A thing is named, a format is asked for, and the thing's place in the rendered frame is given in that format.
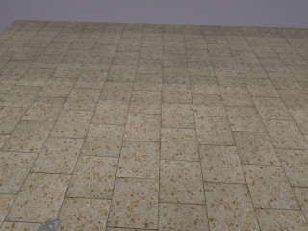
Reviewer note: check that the left robot hand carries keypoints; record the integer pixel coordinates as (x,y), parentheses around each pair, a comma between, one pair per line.
(50,225)

